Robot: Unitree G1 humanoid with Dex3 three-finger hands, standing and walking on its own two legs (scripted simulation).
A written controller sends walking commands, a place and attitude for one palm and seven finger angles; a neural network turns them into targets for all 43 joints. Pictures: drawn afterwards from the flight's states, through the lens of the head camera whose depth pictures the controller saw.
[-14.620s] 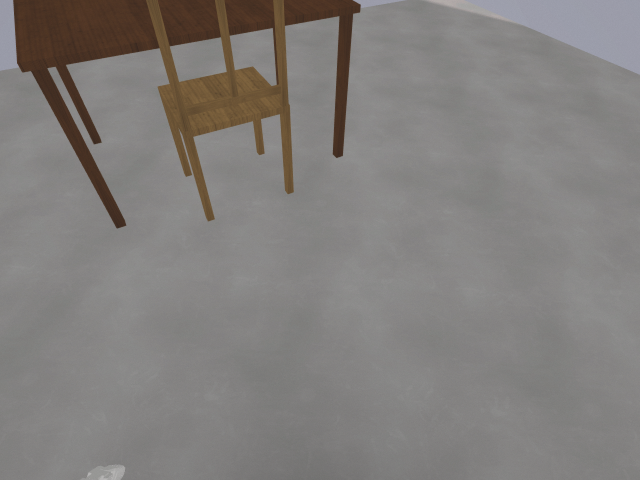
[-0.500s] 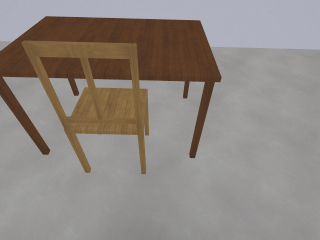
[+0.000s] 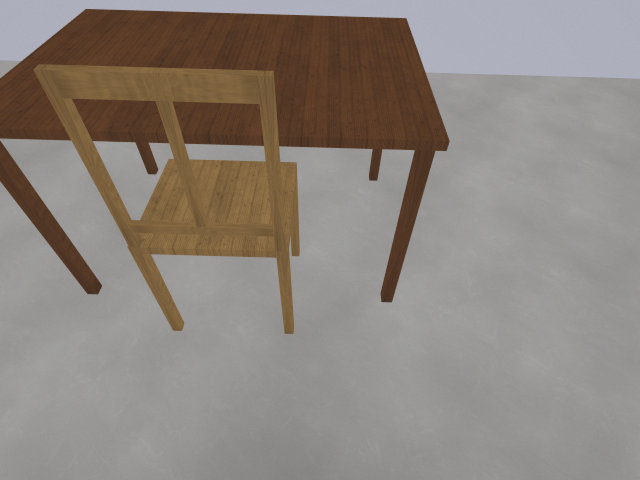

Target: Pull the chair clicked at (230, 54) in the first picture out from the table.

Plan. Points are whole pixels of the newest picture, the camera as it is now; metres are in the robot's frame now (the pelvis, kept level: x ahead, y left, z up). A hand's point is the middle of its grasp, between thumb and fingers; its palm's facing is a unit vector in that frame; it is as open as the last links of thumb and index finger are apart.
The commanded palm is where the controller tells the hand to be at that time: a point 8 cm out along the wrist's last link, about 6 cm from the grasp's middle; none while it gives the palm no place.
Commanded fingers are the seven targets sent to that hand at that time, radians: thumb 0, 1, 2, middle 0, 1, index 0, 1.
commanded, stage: shuffle to correct the standing spot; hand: left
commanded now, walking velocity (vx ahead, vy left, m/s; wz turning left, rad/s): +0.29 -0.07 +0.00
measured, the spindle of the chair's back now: (185, 170) +0.71 +0.34 -0.06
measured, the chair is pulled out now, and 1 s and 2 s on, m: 0.00 0.00 0.00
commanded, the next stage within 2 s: come to a stop and stand still in 0.88 s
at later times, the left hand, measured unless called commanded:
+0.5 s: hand out of the picture +0.11 +0.16 -0.18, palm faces +0.01 -0.99 -0.14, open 7.3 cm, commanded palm none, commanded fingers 0.00 0.90 0.90 -0.20 -0.30 -0.20 -0.30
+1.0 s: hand (255, 381) +0.31 +0.13 -0.19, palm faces +0.09 -0.98 -0.16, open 7.2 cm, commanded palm none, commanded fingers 0.00 0.90 0.90 -0.20 -0.30 -0.20 -0.30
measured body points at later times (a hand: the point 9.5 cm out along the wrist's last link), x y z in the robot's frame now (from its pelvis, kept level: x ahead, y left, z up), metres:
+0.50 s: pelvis +0.11 -0.01 +0.00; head +0.13 +0.01 +0.45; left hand +0.11 +0.22 -0.17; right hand +0.06 -0.21 -0.15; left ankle +0.06 +0.09 -0.74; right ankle +0.10 -0.12 -0.67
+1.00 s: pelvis +0.27 -0.05 -0.02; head +0.27 -0.03 +0.43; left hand +0.31 +0.19 -0.18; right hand +0.32 -0.29 -0.15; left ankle +0.28 +0.05 -0.74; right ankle +0.27 -0.17 -0.72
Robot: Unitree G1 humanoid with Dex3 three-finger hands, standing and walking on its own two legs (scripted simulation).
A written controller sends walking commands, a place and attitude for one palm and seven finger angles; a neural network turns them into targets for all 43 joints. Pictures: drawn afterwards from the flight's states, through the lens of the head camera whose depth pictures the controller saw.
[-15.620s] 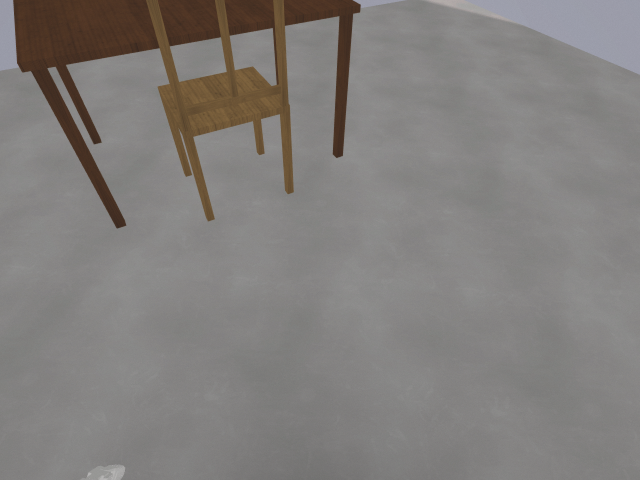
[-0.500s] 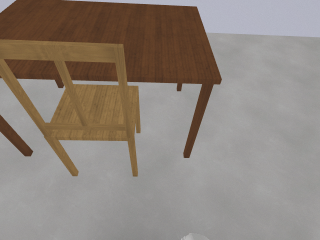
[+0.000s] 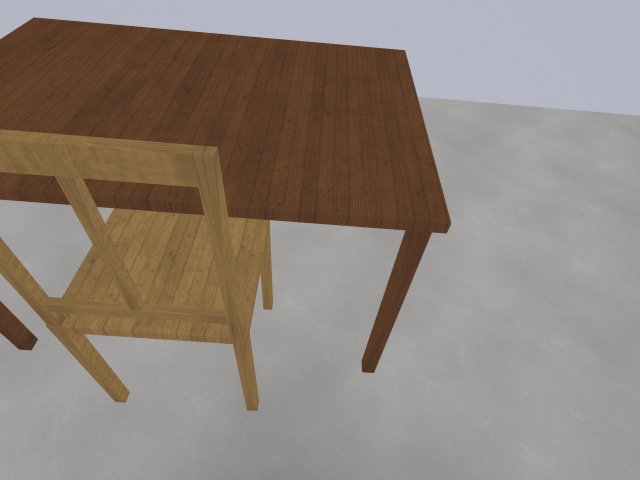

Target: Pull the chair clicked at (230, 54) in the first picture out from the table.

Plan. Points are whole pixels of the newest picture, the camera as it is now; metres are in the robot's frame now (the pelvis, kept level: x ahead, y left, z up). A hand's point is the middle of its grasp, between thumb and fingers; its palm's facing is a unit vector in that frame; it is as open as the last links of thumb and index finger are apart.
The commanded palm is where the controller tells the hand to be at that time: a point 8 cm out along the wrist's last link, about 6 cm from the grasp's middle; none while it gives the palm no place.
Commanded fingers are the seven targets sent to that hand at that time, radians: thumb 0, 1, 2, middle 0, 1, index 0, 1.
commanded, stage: come to a stop and stand still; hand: left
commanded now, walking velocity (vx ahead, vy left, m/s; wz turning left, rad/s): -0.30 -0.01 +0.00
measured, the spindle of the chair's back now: (108, 252) +0.46 +0.38 -0.05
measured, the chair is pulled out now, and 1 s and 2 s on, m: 0.00 0.00 0.00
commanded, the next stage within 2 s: look again from close up in 1.44 s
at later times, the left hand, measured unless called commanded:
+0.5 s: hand out of the picture +0.07 +0.16 -0.17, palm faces +0.11 -0.97 -0.21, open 7.4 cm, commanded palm none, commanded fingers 0.00 0.90 0.90 -0.20 -0.30 -0.20 -0.30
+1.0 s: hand out of the picture -0.01 +0.15 -0.16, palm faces +0.05 -0.98 -0.20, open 7.4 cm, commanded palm none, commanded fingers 0.00 0.90 0.90 -0.20 -0.30 -0.20 -0.30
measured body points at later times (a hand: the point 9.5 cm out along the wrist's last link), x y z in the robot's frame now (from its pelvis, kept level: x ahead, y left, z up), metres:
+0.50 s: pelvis +0.03 -0.02 +0.01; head +0.08 -0.01 +0.45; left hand +0.06 +0.22 -0.15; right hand +0.13 -0.26 -0.14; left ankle +0.03 +0.09 -0.70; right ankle +0.09 -0.15 -0.72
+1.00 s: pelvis -0.01 -0.02 +0.02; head +0.00 -0.03 +0.47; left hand -0.01 +0.20 -0.14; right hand +0.01 -0.25 -0.15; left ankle +0.03 +0.10 -0.72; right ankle -0.04 -0.13 -0.72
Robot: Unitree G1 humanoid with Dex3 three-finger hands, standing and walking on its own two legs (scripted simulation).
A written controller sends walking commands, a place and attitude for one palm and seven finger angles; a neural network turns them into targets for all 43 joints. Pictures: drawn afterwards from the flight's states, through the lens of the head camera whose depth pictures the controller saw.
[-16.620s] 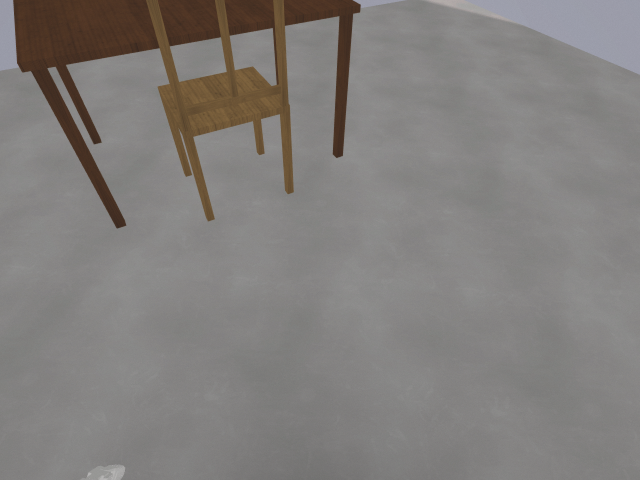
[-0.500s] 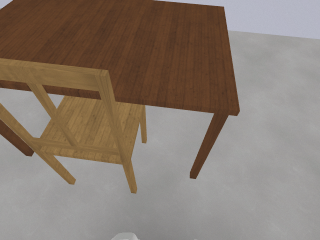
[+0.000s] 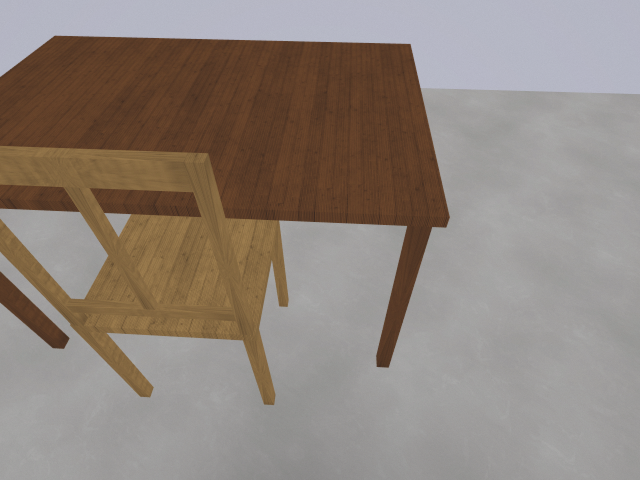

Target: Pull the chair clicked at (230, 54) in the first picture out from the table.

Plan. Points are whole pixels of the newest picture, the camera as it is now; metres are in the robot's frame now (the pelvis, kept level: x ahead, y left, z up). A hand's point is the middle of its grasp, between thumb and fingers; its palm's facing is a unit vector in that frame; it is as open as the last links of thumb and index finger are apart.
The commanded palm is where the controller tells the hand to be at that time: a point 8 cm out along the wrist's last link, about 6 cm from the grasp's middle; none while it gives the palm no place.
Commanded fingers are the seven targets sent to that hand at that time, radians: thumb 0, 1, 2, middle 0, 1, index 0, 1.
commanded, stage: come to a stop and stand still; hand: left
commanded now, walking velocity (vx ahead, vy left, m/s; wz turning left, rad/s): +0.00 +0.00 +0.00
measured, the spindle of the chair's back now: (119, 255) +0.48 +0.39 -0.06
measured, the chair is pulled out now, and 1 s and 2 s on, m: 0.00 0.00 0.00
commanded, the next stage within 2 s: look again from close up in 0.44 s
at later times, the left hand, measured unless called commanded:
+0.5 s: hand out of the picture -0.01 +0.14 -0.18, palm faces +0.04 -0.99 -0.15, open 7.4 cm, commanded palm none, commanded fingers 0.00 0.90 0.90 -0.20 -0.30 -0.20 -0.30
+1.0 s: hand out of the picture +0.06 +0.21 -0.18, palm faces +0.01 -0.97 -0.23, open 7.4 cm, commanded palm none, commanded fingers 0.00 0.90 0.90 -0.20 -0.30 -0.20 -0.30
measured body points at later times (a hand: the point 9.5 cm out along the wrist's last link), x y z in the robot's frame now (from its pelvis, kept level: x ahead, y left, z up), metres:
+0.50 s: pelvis +0.01 -0.01 +0.00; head +0.02 +0.00 +0.45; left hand -0.01 +0.20 -0.16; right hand -0.01 -0.21 -0.16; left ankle +0.05 +0.12 -0.74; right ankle -0.03 -0.11 -0.74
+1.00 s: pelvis +0.03 +0.02 -0.01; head +0.04 +0.02 +0.44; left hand +0.06 +0.26 -0.16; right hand +0.08 -0.21 -0.16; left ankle +0.05 +0.12 -0.74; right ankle -0.03 -0.11 -0.74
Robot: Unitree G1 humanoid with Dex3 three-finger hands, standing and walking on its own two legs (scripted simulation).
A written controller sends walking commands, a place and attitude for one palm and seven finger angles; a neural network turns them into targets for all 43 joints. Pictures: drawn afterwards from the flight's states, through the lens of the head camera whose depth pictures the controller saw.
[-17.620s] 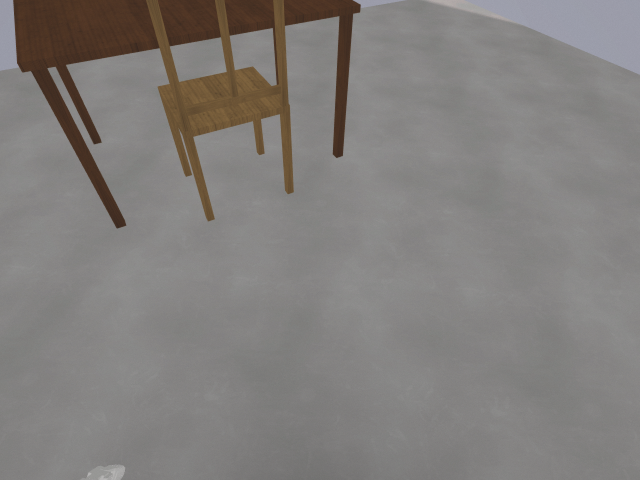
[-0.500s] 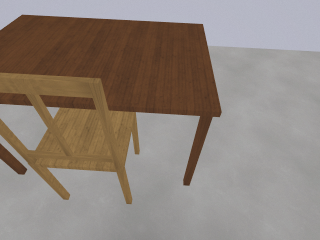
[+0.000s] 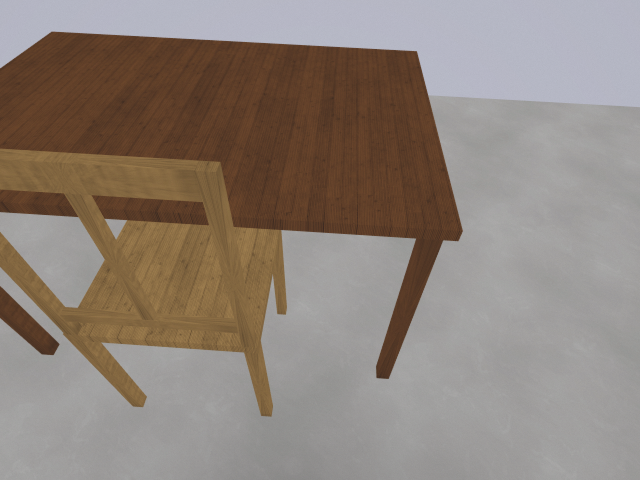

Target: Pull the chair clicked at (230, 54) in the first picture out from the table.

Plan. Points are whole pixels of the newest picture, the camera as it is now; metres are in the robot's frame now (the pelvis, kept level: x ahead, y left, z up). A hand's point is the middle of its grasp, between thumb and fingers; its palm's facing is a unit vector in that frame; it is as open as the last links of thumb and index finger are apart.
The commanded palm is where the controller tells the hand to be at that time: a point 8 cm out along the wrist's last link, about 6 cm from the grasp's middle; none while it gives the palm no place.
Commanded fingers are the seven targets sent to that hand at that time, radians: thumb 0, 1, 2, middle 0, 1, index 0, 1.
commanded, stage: look again from close up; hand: left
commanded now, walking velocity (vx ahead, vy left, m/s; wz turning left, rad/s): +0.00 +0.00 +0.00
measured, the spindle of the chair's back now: (119, 265) +0.44 +0.37 -0.05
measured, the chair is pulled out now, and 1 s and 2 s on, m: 0.00 0.00 0.00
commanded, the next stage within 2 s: raise the hand toward the chair's back in 0.28 s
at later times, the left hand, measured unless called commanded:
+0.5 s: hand out of the picture +0.11 +0.19 -0.10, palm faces +0.20 -0.96 -0.19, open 7.5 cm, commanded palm +0.10 +0.24 -0.06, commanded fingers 0.00 0.74 0.83 -0.18 -0.27 -0.18 -0.27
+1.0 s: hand out of the picture +0.14 +0.18 -0.06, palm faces +0.02 -1.00 -0.06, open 11.0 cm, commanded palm +0.12 +0.24 -0.05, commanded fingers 0.00 0.15 0.58 -0.13 -0.18 -0.13 -0.18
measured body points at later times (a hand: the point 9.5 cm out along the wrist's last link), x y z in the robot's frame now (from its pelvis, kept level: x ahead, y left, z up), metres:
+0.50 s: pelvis -0.01 -0.01 +0.00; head +0.01 +0.00 +0.45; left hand +0.10 +0.24 -0.08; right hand +0.06 -0.25 -0.13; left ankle +0.02 +0.10 -0.73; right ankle -0.06 -0.13 -0.73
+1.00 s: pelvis -0.07 -0.04 -0.11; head +0.01 -0.02 +0.33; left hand +0.13 +0.24 -0.05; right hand +0.15 -0.25 -0.18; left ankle +0.02 +0.10 -0.73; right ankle -0.06 -0.13 -0.73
